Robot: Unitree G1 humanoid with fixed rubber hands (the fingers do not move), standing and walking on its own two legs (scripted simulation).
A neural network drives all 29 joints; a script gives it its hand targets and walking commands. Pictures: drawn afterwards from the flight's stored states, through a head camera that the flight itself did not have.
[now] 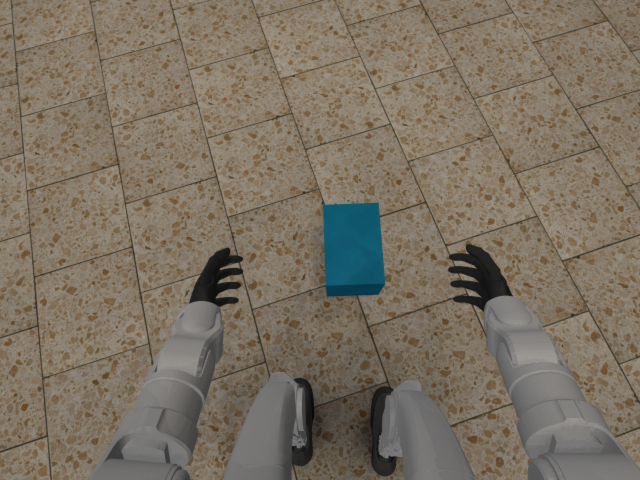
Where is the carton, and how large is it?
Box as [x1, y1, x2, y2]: [323, 203, 384, 296]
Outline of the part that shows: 378,203 323,205 325,279 327,296 377,294 384,284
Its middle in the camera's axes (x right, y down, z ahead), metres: +0.08 +0.04 +1.07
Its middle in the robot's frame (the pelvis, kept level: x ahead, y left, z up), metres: +0.55 -0.03 -0.62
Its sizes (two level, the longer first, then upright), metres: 0.218 0.148 0.162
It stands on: the floor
